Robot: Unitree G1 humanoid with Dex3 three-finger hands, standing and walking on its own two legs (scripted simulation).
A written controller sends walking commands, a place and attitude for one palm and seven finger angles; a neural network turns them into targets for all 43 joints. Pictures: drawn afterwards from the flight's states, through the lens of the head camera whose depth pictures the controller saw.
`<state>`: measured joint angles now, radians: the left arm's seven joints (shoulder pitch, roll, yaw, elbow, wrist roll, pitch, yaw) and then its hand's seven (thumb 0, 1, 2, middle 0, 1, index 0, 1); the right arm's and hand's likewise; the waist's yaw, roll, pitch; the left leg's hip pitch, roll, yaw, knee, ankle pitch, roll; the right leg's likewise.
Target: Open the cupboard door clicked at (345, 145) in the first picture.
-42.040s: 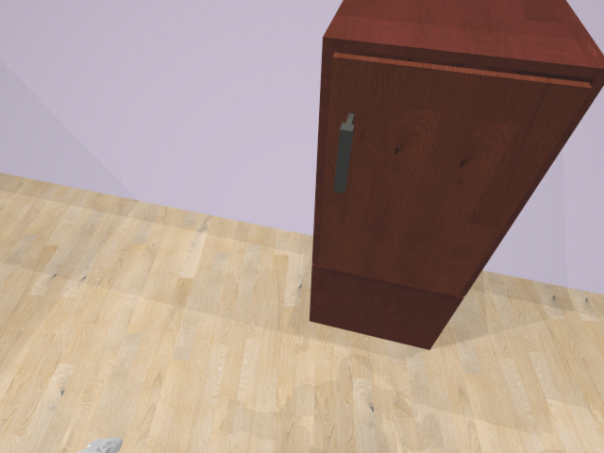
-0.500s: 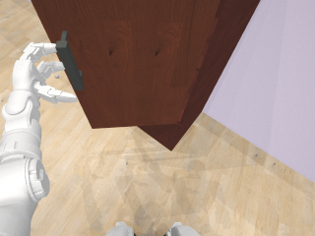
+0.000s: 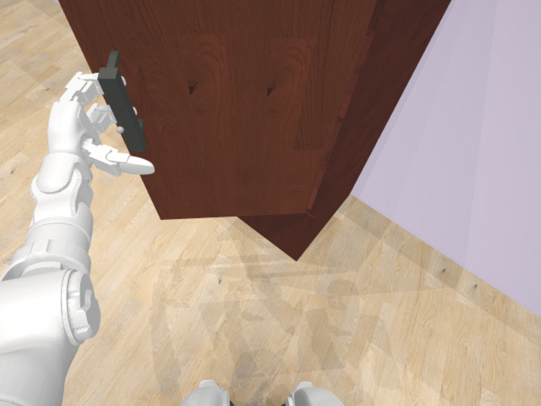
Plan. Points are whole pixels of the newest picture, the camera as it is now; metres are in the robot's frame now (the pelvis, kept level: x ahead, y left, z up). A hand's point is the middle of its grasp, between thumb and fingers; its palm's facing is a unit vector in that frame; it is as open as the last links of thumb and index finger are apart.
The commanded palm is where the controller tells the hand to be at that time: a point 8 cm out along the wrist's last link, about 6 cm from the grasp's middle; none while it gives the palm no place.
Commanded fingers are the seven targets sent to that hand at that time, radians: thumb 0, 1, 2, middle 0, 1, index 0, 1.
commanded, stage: slide the fingers in behind the handle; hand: left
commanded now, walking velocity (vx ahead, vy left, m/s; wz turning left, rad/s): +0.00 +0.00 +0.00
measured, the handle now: (127, 105) +0.55 +0.19 +0.09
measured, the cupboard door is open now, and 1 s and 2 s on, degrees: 43 45 48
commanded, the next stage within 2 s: close the thumb around the handle in 0.80 s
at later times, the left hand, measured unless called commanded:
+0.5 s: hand (141, 127) +0.50 +0.16 +0.09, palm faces +0.03 -1.00 +0.01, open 14.0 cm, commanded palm +0.47 +0.21 +0.09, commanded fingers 0.00 -0.50 0.30 -0.30 -1.20 -0.30 -1.20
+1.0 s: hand (141, 132) +0.49 +0.16 +0.09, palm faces +0.04 -1.00 +0.00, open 13.9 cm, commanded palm +0.46 +0.21 +0.09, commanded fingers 0.00 -0.16 0.44 -0.32 -1.24 -0.32 -1.24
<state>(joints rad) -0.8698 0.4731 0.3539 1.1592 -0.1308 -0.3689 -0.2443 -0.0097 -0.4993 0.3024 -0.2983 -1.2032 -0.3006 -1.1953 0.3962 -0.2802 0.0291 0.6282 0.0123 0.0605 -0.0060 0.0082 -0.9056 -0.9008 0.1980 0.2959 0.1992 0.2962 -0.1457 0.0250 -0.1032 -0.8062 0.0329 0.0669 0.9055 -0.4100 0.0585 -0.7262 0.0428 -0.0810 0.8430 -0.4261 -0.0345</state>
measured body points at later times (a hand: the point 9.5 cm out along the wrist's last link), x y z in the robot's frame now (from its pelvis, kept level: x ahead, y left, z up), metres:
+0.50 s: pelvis +0.01 -0.01 +0.00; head +0.10 +0.00 +0.44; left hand +0.49 +0.22 +0.09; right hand +0.01 -0.27 -0.11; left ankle +0.01 +0.08 -0.69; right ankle -0.02 -0.10 -0.69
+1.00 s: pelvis +0.00 -0.01 +0.00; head +0.10 +0.00 +0.44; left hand +0.48 +0.22 +0.10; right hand +0.03 -0.28 -0.12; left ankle +0.01 +0.08 -0.69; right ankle -0.02 -0.10 -0.69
